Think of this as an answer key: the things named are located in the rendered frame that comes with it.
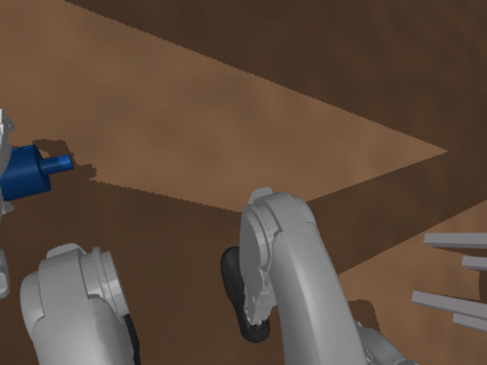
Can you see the left robot hand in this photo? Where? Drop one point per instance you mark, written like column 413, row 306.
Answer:
column 6, row 126

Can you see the left robot foot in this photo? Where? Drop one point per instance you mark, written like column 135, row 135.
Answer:
column 134, row 339

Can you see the bottle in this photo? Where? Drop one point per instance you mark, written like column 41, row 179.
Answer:
column 27, row 172

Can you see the right robot hand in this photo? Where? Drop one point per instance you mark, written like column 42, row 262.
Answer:
column 378, row 350

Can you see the right robot foot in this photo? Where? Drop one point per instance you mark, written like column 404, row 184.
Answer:
column 234, row 286

